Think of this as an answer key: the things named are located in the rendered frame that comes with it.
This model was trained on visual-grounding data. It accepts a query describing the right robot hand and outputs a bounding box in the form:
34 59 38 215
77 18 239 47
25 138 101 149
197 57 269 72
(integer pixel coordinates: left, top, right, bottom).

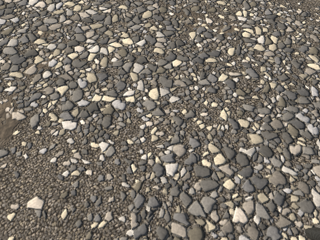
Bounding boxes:
305 227 320 240

